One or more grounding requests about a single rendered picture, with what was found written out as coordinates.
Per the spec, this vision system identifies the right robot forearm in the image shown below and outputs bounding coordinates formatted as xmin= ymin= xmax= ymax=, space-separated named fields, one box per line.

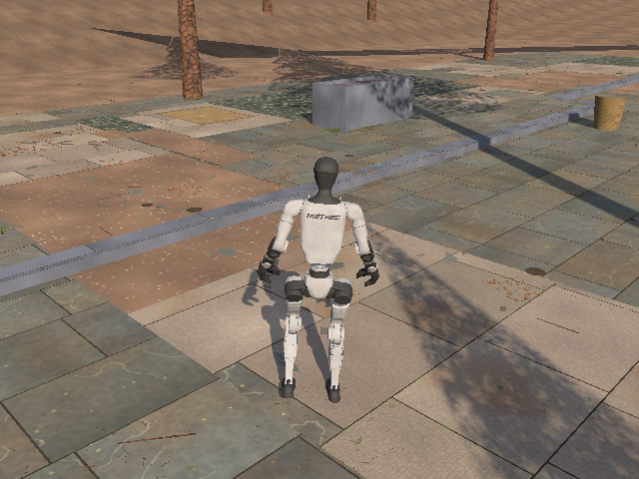
xmin=360 ymin=240 xmax=377 ymax=272

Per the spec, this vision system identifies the robot right thigh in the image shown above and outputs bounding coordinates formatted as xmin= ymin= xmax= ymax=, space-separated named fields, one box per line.
xmin=327 ymin=278 xmax=352 ymax=344

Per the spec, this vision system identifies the robot right upper arm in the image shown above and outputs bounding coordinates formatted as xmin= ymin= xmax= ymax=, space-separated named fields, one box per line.
xmin=344 ymin=202 xmax=370 ymax=255

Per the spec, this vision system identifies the left robot forearm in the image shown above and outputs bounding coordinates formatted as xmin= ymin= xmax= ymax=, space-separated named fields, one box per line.
xmin=261 ymin=237 xmax=281 ymax=268

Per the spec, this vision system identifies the left robot hand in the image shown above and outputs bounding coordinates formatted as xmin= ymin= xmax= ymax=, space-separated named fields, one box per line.
xmin=258 ymin=262 xmax=280 ymax=283

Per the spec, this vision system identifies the robot left foot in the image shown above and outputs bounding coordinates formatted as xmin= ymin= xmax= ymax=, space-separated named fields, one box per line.
xmin=282 ymin=378 xmax=296 ymax=398

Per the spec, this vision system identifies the robot left upper arm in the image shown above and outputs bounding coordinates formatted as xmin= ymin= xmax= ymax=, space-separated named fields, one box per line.
xmin=272 ymin=199 xmax=304 ymax=252

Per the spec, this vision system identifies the right robot hand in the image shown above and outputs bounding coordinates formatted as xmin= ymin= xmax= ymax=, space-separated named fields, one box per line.
xmin=356 ymin=268 xmax=379 ymax=286

